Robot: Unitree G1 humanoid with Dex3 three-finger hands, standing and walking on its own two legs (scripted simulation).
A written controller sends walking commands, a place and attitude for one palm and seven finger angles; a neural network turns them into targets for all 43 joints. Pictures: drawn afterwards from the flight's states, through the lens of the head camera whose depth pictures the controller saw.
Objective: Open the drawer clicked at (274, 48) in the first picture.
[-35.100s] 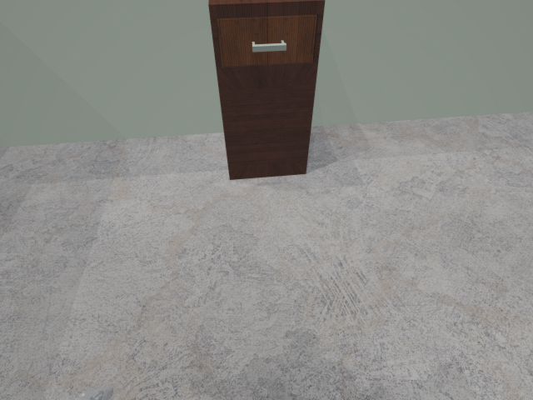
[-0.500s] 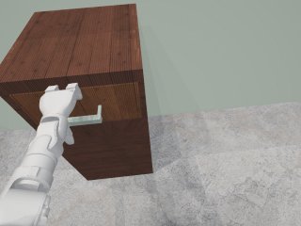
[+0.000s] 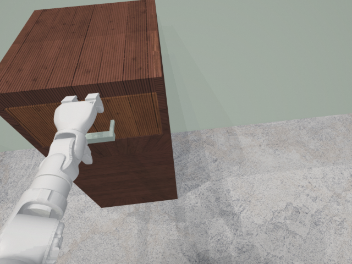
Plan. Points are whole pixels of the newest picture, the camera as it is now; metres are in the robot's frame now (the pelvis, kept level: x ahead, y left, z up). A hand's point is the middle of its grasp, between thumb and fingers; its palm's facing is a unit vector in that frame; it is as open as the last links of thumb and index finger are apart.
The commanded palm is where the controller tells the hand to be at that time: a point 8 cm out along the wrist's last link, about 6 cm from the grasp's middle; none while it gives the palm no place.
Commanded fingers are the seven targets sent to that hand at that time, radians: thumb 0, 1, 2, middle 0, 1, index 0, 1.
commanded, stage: lower the fingers behind the handle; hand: left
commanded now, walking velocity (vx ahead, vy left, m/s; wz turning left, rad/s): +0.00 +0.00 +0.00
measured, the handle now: (91, 132) +0.46 +0.26 -0.01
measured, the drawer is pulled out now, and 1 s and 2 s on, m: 0.00 0.00 0.00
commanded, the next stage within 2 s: close the thumb around the handle in 1.66 s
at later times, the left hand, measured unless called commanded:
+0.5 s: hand (78, 143) +0.41 +0.27 +0.02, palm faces -0.05 -0.01 -1.00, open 13.8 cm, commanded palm +0.40 +0.27 +0.08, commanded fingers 0.00 -0.50 0.30 -0.30 -1.20 -0.30 -1.20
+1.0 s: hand (84, 148) +0.41 +0.27 -0.01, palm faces -0.10 -0.01 -1.00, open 13.8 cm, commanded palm +0.39 +0.26 +0.04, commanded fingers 0.00 -0.50 0.30 -0.30 -1.20 -0.30 -1.20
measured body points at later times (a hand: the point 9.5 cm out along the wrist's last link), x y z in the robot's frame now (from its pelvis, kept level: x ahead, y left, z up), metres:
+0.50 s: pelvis -0.01 +0.00 -0.01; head +0.06 -0.01 +0.43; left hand +0.40 +0.27 +0.07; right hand +0.05 -0.28 -0.14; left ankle -0.03 +0.13 -0.72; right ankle -0.01 -0.11 -0.72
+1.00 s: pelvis -0.01 +0.02 -0.02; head +0.06 +0.00 +0.43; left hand +0.41 +0.26 +0.04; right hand +0.04 -0.25 -0.15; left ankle -0.03 +0.13 -0.72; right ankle -0.01 -0.11 -0.72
